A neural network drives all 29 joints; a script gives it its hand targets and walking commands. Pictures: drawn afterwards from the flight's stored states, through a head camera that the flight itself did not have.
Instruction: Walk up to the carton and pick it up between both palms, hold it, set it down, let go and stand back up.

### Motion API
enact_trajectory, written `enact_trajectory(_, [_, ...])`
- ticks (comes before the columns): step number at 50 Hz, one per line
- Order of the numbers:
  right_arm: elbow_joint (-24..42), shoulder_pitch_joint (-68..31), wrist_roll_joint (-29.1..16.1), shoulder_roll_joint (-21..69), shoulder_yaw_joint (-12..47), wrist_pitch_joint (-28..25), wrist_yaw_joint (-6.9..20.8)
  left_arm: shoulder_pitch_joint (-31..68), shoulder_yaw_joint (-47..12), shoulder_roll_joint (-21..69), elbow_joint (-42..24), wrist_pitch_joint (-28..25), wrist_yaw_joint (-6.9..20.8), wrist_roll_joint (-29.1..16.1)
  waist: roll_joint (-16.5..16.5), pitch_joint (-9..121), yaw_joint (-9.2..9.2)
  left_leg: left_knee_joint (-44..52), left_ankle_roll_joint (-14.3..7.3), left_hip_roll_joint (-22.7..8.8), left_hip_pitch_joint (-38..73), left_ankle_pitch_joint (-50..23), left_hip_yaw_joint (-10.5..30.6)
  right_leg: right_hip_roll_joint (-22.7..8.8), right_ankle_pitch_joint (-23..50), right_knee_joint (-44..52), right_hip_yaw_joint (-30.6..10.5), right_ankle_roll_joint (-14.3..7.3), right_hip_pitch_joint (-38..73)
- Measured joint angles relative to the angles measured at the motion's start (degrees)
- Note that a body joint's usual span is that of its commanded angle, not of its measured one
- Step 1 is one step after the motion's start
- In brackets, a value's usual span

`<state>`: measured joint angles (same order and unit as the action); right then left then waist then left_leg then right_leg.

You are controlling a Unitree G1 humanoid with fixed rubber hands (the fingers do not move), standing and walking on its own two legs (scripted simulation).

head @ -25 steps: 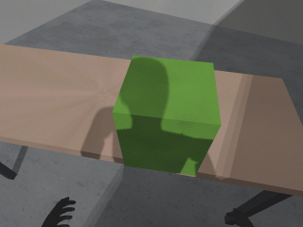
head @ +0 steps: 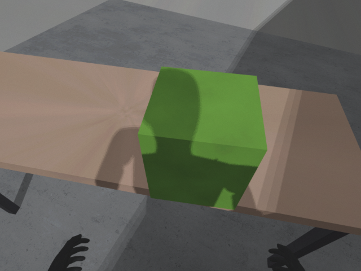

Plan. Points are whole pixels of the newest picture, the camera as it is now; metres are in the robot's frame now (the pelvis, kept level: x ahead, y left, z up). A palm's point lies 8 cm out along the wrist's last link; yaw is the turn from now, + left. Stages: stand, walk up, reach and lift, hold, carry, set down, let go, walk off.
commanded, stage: stand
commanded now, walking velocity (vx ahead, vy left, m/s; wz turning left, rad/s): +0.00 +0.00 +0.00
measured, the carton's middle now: (199, 141) +0.38 -0.03 +0.07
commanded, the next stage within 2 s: walk up in 1.74 s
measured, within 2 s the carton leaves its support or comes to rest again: neither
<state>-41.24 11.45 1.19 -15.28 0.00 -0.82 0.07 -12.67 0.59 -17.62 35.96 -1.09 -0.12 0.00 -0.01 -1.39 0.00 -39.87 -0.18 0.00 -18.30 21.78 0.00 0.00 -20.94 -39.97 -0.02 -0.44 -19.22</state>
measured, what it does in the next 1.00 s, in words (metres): stands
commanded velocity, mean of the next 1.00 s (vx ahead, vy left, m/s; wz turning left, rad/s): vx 0.00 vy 0.00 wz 0.00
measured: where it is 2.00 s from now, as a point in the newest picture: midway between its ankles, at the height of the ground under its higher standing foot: outside the picture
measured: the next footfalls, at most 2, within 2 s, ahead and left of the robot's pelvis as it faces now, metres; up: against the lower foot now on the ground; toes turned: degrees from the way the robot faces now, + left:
none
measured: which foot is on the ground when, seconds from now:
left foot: down 0.00-1.00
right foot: down 0.00-1.00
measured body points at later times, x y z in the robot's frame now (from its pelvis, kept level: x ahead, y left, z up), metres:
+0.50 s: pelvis -0.01 +0.00 +0.00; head +0.01 +0.01 +0.45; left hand +0.14 +0.28 -0.09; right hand +0.13 -0.26 -0.11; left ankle -0.01 +0.12 -0.72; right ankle +0.00 -0.12 -0.72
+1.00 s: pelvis -0.02 +0.01 +0.00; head -0.01 +0.02 +0.45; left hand +0.11 +0.29 -0.10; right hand +0.11 -0.25 -0.11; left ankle -0.01 +0.12 -0.72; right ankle +0.00 -0.12 -0.72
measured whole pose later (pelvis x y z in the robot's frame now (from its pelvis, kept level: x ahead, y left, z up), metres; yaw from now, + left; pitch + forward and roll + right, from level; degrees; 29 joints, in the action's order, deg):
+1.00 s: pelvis -0.02 +0.01 +0.00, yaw +0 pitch -1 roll -1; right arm -48.1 9.4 1.2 -15.9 0.0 -1.1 0.2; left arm -12.4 0.6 -18.5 41.9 -1.2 -0.1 0.0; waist 0.0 -1.4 0.0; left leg -39.8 -1.3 0.0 -18.3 20.4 0.0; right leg 0.0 -18.2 -37.2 0.0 0.1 -17.9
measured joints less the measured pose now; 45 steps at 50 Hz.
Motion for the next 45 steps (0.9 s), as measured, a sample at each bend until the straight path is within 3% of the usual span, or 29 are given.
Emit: enact_trajectory(45, [-6.16,-1.88,0.00,-0.47,0.00,-0.23,0.14,0.20,0.00,-0.88,5.14,-0.14,0.00,0.00,-0.03,-0.03,0.00,0.04,-0.93,0.00,0.00,-1.02,0.00,0.01,2.18,2.37,0.02,0.36,1.10])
